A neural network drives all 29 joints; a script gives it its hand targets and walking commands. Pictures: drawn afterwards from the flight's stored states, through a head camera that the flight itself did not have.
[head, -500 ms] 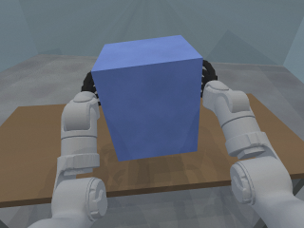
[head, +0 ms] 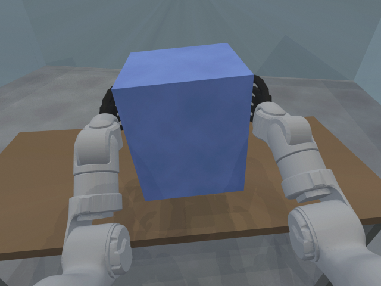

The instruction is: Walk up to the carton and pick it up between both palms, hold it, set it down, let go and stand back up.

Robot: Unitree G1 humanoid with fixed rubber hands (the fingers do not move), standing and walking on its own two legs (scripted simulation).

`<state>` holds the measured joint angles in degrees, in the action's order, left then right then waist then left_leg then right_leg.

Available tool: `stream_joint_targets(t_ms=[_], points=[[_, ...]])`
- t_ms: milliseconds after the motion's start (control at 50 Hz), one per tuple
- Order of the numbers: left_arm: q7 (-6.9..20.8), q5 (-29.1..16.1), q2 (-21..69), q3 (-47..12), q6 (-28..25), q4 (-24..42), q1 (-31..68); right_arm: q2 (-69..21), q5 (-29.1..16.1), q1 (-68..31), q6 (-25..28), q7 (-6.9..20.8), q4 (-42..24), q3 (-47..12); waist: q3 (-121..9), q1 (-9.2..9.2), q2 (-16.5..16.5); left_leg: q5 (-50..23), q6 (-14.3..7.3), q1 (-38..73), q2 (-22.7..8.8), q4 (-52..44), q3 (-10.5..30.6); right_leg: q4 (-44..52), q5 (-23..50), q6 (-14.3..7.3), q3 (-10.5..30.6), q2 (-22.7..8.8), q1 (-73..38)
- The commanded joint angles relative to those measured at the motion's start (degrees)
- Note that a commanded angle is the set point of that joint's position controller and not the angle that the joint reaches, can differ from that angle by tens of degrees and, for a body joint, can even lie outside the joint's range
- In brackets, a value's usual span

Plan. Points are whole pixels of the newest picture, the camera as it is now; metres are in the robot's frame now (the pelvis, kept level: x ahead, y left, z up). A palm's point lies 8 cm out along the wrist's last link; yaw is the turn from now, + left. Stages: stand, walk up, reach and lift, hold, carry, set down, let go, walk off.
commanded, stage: hold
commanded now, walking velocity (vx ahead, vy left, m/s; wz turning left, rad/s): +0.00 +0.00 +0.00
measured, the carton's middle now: (186, 120) +0.39 +0.01 +0.23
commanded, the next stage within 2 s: none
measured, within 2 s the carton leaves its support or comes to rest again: neither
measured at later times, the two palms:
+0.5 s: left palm (106, 115) +0.37 +0.17 +0.26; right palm (260, 104) +0.37 -0.13 +0.27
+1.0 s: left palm (107, 113) +0.37 +0.17 +0.26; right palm (261, 104) +0.37 -0.14 +0.27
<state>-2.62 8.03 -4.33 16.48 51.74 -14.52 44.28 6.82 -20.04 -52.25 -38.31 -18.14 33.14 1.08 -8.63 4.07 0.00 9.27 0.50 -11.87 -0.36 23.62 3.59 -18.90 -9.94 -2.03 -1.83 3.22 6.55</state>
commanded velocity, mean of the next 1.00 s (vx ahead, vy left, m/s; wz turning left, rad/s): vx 0.00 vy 0.00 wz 0.00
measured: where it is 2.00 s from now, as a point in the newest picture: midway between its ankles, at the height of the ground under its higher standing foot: outside the picture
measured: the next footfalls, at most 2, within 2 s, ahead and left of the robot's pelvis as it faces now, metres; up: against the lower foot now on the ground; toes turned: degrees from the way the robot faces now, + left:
none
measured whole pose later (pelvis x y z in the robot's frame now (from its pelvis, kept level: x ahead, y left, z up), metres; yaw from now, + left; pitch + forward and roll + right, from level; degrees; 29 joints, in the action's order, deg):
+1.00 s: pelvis +0.00 +0.01 +0.00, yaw -1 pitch -2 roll -2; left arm -3.3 7.3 -5.2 17.1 52.3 -19.5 49.1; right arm 8.3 -20.9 -56.2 -40.1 -18.4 36.6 1.3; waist -10.0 3.6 0.6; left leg 9.4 0.0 -13.5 -0.1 24.4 3.6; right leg -18.6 -9.3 -1.5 -0.6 3.4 7.9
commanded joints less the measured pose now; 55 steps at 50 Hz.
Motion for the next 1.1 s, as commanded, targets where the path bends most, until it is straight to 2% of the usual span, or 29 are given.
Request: stream_joint_targets(t_ms=[0,20,60,240,420,720,1080], points=[[7.51,-13.47,34.69,-28.58,-7.41,15.65,61.36,-44.52,-12.53,-57.19,2.61,7.75,-25.79,-21.08,-31.36,0.54,1.7,-12.0,-0.31,12.87,3.43,-0.73,-0.2,1.65,16.97,7.51,2.61,-0.37,-5.67],[7.43,-13.53,35.21,-28.81,-7.18,15.79,61.24,-44.0,-12.79,-56.99,2.39,7.67,-26.07,-21.01,-31.63,0.29,3.16,-12.27,0.04,13.08,3.42,-0.61,-0.23,1.69,16.44,7.16,2.78,-0.32,-5.43],[7.27,-13.53,35.66,-28.79,-6.71,15.69,60.57,-42.98,-13.14,-56.9,1.93,7.65,-26.19,-20.94,-31.84,0.18,3.8,-13.29,0.48,13.79,3.02,-0.34,-0.17,1.7,15.39,6.66,2.59,0.21,-4.92],[7.67,-12.06,36.04,-27.14,-5.32,14.03,58.51,-38.93,-12.94,-55.15,0.67,8.36,-22.18,-18.85,-29.84,0.81,4.47,-14.13,1.79,14.34,1.7,-0.9,0.0,2.13,12.78,5.25,2.49,1.14,-4.73],[7.1,-12.68,36.9,-27.62,-5.63,14.87,60.42,-38.53,-13.53,-55.59,0.88,9.57,-20.44,-18.21,-30.05,0.68,5.26,-15.75,2.7,14.66,0.96,-0.57,0.22,2.26,12.0,4.43,2.34,1.77,-3.74],[6.24,-13.62,37.12,-27.06,-6.51,12.47,62.38,-40.35,-13.73,-58.19,1.22,9.89,-20.06,-17.92,-31.43,-0.11,3.87,-12.98,1.43,13.38,1.4,-0.54,0.17,2.77,10.44,4.81,2.85,1.41,-2.55],[7.11,-13.16,36.19,-25.3,-7.22,9.97,63.07,-40.71,-13.67,-58.84,1.05,8.87,-19.08,-17.18,-31.24,0.45,3.56,-11.56,1.07,12.16,2.16,-0.82,0.36,2.78,11.57,5.37,3.09,0.69,-3.78]])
